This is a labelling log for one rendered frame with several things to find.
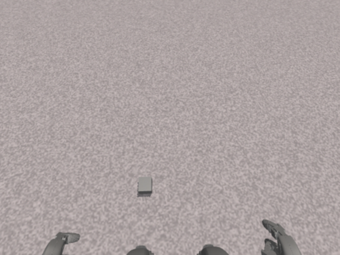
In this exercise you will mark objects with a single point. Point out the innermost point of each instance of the small box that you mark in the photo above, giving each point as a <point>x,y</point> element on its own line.
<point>145,185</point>

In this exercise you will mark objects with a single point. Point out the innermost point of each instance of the right robot hand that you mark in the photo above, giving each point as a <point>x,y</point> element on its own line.
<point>285,244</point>

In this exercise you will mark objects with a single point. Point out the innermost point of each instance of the left robot hand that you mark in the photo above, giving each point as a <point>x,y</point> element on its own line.
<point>56,245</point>

